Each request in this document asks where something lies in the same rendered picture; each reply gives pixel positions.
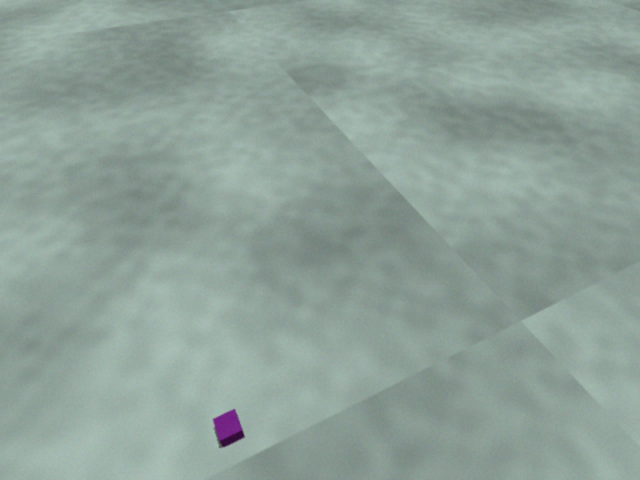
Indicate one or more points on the cube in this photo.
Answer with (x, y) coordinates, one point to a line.
(228, 428)

